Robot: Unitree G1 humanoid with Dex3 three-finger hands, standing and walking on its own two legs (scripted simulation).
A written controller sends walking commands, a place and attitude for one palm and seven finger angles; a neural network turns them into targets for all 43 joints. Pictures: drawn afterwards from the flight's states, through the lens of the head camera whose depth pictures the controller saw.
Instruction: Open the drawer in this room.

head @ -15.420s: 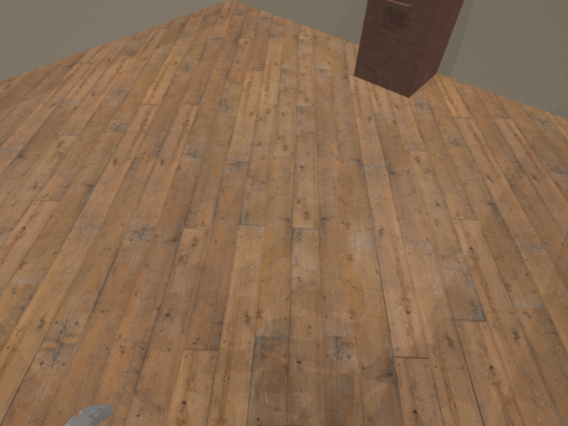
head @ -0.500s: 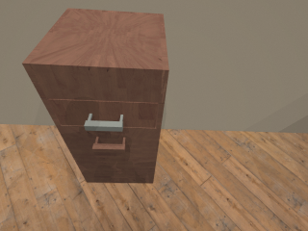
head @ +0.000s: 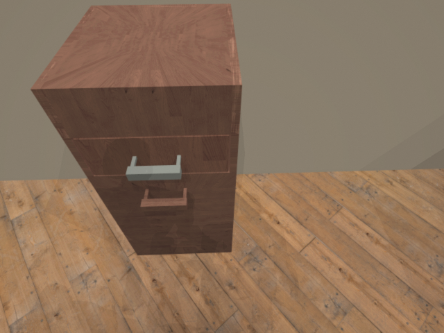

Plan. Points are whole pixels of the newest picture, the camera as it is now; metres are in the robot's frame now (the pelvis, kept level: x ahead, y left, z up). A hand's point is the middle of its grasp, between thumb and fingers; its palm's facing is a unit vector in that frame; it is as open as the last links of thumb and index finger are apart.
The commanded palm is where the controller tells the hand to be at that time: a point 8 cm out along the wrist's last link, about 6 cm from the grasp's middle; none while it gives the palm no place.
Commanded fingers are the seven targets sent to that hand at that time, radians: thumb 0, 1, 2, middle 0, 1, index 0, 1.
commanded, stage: come to a stop and stand still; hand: left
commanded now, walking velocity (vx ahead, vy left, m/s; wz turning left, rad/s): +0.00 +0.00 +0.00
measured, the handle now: (155, 166) +0.51 +0.21 -0.07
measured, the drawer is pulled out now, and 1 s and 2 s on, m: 0.00 0.00 0.00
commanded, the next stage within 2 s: look again from close up in 0.28 s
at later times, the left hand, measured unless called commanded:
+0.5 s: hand out of the picture -0.02 +0.16 -0.15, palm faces +0.00 -0.98 -0.20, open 7.4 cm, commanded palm none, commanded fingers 0.00 0.90 0.90 -0.20 -0.30 -0.20 -0.30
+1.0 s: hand out of the picture +0.02 +0.12 -0.16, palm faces +0.02 -0.98 -0.20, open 7.4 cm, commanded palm none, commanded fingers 0.00 0.90 0.90 -0.20 -0.30 -0.20 -0.30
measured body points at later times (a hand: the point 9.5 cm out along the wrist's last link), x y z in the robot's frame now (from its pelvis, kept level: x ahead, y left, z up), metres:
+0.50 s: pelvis +0.00 -0.01 +0.02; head +0.01 -0.02 +0.47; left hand -0.02 +0.21 -0.14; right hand +0.00 -0.25 -0.14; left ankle +0.01 +0.09 -0.72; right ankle -0.03 -0.12 -0.72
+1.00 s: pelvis +0.03 -0.05 +0.02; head +0.04 -0.06 +0.47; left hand +0.02 +0.18 -0.14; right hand +0.03 -0.26 -0.15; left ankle +0.01 +0.09 -0.72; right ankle -0.03 -0.13 -0.72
